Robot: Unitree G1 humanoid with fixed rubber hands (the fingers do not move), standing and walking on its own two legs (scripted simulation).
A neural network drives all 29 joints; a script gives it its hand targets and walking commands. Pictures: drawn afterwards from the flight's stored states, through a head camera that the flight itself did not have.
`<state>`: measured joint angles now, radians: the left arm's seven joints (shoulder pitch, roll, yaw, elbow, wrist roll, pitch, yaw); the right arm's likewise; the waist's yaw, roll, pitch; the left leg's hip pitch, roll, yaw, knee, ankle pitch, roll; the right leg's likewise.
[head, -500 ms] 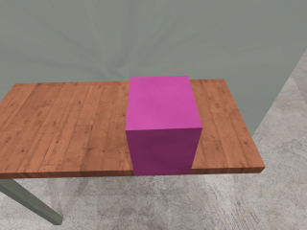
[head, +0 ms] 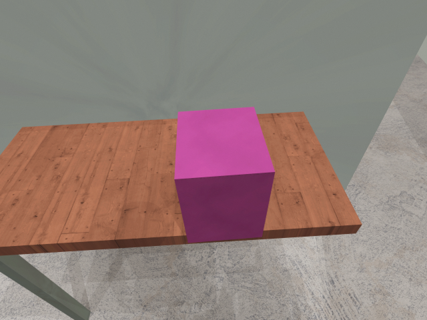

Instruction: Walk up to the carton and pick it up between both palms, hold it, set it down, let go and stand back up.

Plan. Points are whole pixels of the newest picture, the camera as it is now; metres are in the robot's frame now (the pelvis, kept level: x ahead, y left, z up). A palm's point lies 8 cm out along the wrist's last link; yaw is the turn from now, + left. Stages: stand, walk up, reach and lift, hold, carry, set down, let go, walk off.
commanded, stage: stand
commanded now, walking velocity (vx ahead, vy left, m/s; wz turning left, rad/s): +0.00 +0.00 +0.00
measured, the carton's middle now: (220, 175) +0.41 +0.01 +0.06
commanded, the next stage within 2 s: none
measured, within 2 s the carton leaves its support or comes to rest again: neither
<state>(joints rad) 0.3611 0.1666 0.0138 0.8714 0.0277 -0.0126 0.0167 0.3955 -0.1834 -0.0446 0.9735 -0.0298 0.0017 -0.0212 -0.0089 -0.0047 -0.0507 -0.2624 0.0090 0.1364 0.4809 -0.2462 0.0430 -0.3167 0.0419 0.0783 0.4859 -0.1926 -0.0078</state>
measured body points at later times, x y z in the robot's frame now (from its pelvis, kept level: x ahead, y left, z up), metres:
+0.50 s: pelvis +0.01 +0.00 +0.00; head +0.00 +0.00 +0.45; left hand +0.01 +0.22 -0.15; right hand -0.03 -0.21 -0.16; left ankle +0.01 +0.09 -0.74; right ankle +0.04 -0.11 -0.74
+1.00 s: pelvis +0.01 +0.01 +0.00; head +0.01 +0.01 +0.45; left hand -0.01 +0.21 -0.16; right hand -0.04 -0.20 -0.16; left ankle +0.01 +0.09 -0.74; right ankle +0.04 -0.11 -0.74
